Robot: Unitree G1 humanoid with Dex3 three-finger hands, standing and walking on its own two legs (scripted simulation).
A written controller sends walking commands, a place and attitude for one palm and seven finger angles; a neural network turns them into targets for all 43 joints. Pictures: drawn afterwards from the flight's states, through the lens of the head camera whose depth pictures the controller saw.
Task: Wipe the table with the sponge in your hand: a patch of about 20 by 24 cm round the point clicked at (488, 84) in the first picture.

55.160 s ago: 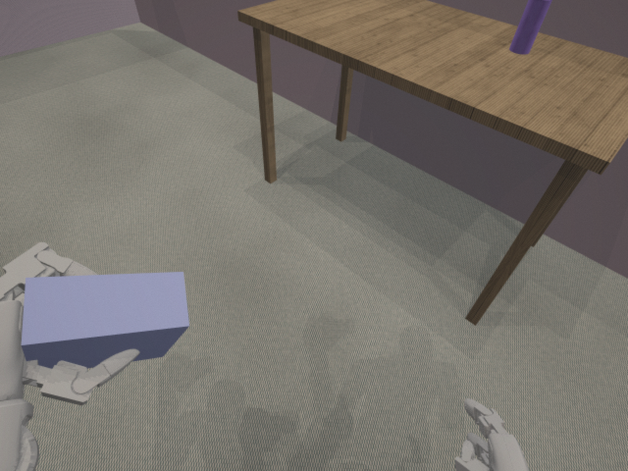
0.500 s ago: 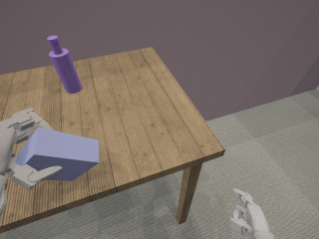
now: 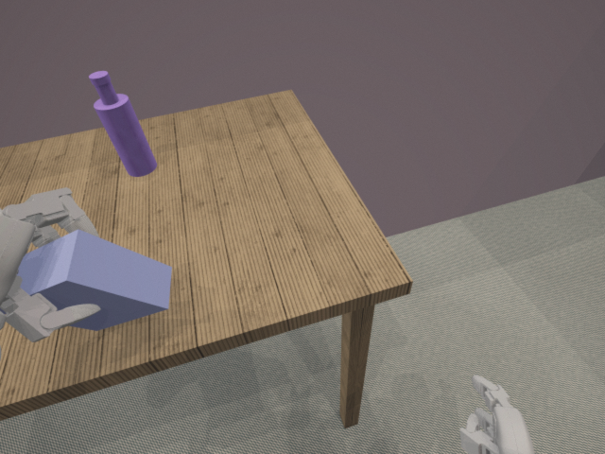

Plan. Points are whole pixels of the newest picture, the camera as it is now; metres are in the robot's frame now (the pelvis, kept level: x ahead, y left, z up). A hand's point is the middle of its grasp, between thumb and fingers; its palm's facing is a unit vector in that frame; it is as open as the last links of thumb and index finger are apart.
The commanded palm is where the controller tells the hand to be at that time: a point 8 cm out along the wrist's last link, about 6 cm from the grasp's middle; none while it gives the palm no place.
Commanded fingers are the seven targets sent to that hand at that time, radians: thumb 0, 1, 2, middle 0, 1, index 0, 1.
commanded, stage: turn the palm down, sponge in hand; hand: left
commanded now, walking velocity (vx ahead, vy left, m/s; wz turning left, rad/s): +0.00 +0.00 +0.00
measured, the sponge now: (105, 291) +0.25 +0.26 +0.13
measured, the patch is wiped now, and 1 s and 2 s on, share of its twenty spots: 1.00 1.00 1.00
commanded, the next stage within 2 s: move the sponge above the wiping area in 1.44 s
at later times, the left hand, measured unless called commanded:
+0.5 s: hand (13, 255) +0.23 +0.32 +0.21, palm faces +0.27 -0.26 -0.93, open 9.6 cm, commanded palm +0.19 +0.32 +0.26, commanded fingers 0.00 0.10 1.30 -1.20 -1.60 -1.20 -1.60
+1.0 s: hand (9, 258) +0.23 +0.32 +0.21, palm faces +0.17 -0.05 -0.98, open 9.6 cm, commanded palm +0.18 +0.31 +0.28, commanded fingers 0.00 0.10 1.30 -1.20 -1.60 -1.20 -1.60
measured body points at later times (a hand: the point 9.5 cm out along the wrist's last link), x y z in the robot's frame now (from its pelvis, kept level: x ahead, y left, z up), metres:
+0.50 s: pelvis +0.00 +0.03 +0.01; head -0.01 -0.01 +0.46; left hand +0.21 +0.33 +0.26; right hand +0.25 -0.17 -0.06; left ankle +0.02 +0.13 -0.72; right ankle +0.01 -0.06 -0.72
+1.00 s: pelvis -0.01 +0.03 +0.02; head -0.02 -0.02 +0.46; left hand +0.21 +0.32 +0.27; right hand +0.26 -0.15 -0.05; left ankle +0.02 +0.13 -0.72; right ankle +0.01 -0.06 -0.72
